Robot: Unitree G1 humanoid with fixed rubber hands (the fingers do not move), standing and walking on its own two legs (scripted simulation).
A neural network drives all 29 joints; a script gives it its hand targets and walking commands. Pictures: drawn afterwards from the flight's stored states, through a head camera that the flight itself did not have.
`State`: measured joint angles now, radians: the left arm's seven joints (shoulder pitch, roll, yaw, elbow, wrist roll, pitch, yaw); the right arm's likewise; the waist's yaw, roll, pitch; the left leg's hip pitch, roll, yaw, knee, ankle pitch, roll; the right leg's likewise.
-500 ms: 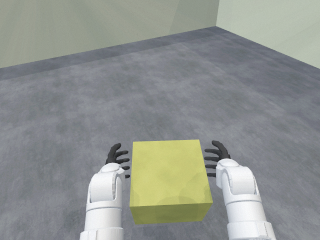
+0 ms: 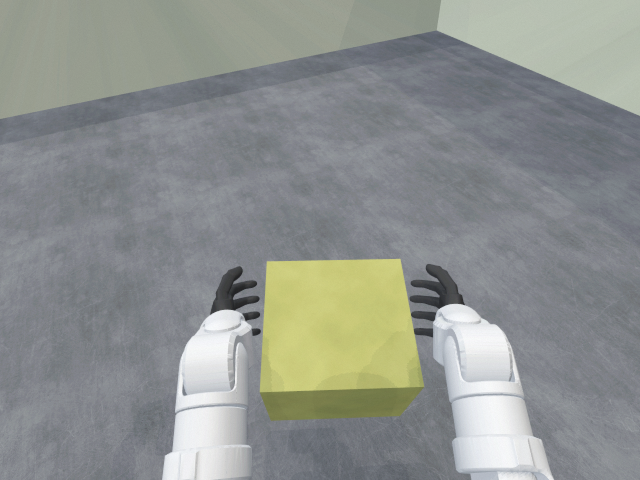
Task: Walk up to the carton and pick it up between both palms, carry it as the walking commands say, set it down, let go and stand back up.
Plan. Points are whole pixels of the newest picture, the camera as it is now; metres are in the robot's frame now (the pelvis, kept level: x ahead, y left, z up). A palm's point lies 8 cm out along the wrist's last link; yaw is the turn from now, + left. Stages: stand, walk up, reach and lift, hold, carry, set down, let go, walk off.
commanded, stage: carry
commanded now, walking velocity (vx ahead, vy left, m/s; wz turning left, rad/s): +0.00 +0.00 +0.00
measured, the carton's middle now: (334, 340) +0.35 +0.01 -0.03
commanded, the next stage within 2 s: hold in 0.74 s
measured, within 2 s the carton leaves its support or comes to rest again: neither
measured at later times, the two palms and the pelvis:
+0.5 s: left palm (232, 318) +0.31 +0.14 +0.08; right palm (452, 314) +0.31 -0.13 +0.07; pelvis +0.00 +0.00 +0.00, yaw +0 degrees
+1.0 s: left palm (232, 349) +0.29 +0.14 +0.05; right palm (456, 332) +0.30 -0.14 +0.04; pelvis +0.00 -0.02 +0.01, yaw +13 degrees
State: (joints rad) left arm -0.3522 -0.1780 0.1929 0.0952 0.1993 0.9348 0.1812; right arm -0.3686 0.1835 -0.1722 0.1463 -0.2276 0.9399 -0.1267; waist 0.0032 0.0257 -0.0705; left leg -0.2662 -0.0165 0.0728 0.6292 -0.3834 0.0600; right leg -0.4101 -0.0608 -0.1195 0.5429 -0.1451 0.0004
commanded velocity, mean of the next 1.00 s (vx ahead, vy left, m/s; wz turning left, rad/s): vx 0.00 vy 0.00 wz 0.00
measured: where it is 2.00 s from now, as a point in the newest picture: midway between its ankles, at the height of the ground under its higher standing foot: outside the picture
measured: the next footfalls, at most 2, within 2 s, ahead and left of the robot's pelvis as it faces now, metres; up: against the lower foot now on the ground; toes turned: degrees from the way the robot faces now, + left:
none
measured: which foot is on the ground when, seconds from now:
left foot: down 0.00-1.00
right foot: down 0.00-1.00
